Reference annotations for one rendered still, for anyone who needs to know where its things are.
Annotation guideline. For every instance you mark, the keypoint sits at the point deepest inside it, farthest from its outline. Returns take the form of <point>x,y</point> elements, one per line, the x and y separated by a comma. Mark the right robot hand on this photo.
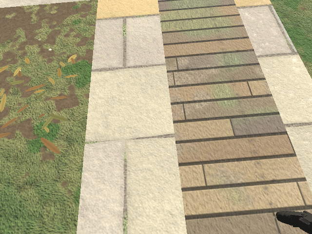
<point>303,220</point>

